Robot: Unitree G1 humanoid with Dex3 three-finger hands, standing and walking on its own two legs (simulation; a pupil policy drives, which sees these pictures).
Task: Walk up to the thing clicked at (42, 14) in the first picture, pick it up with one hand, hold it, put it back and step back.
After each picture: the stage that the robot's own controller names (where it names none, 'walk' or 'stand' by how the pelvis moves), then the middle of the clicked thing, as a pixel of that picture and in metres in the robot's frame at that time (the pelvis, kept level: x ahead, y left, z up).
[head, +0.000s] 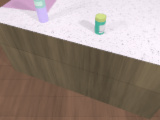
stand; (40, 4) +0.99 +0.28 -0.02
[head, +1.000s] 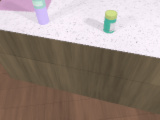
walk; (39, 3) +0.88 +0.24 +0.01
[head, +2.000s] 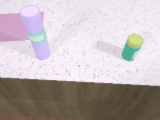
stand; (37, 36) +0.55 +0.20 +0.01
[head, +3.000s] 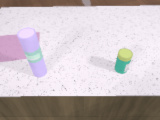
stand; (34, 55) +0.52 +0.24 -0.01
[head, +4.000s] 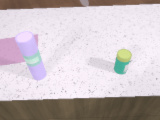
stand; (33, 58) +0.51 +0.24 -0.02
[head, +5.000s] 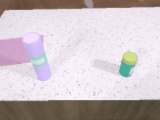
stand; (38, 59) +0.51 +0.22 -0.02
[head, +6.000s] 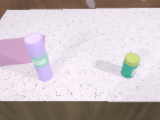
stand; (40, 59) +0.50 +0.21 -0.02
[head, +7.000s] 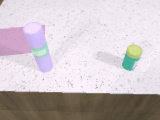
rise first; (40, 50) +0.52 +0.20 -0.02
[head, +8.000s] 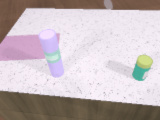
rise first; (53, 55) +0.52 +0.19 -0.02
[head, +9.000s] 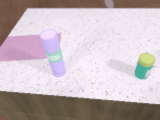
go down; (54, 55) +0.52 +0.18 -0.02
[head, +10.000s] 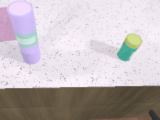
go down; (27, 37) +0.51 +0.17 +0.03
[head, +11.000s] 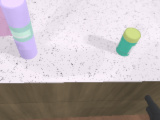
close in; (22, 31) +0.53 +0.18 +0.05
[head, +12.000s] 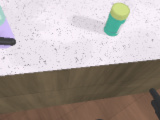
close; out of the picture +0.54 +0.20 +0.09
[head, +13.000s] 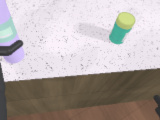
lift; (3, 30) +0.50 +0.19 +0.08
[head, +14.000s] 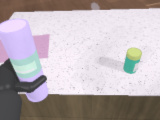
lift; (27, 65) +0.32 +0.17 +0.17
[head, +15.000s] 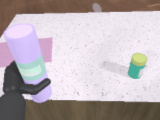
hold; (32, 68) +0.32 +0.16 +0.16
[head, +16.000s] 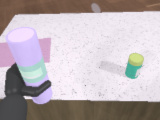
hold; (33, 70) +0.32 +0.16 +0.15
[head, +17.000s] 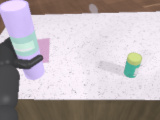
crouch; (26, 45) +0.39 +0.18 +0.19
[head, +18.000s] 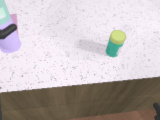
lower; out of the picture +0.52 +0.20 +0.15
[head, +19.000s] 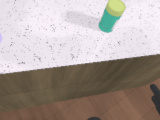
lower; out of the picture +0.55 +0.21 +0.09
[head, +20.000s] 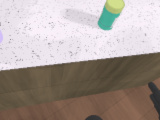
lower; out of the picture +0.55 +0.20 +0.10
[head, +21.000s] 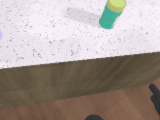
lower; out of the picture +0.55 +0.20 +0.10
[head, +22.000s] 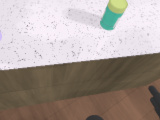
lower; out of the picture +0.55 +0.21 +0.10
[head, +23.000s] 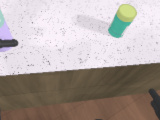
open; out of the picture +0.52 +0.20 +0.08
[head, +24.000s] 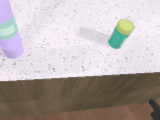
sink last; (4, 27) +0.51 +0.19 +0.06
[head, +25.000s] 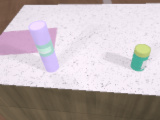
stand; (45, 49) +0.54 +0.21 +0.03
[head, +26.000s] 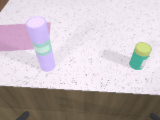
stand; (42, 47) +0.51 +0.19 +0.03
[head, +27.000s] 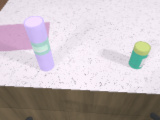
stand; (41, 46) +0.52 +0.19 +0.04
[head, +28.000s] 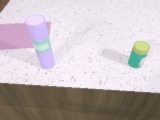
stand; (42, 45) +0.53 +0.19 +0.04
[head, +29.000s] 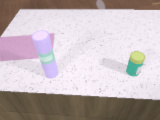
stand; (46, 56) +0.53 +0.20 -0.02
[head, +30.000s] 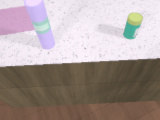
walk; (42, 25) +0.61 +0.18 +0.01
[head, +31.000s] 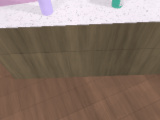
walk; out of the picture +0.85 +0.22 +0.00
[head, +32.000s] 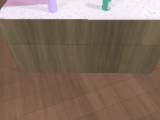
stand; out of the picture +1.13 +0.25 +0.00
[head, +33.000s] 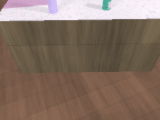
stand; out of the picture +1.13 +0.23 -0.02
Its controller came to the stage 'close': yes
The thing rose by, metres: 0.22
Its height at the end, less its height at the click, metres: +0.00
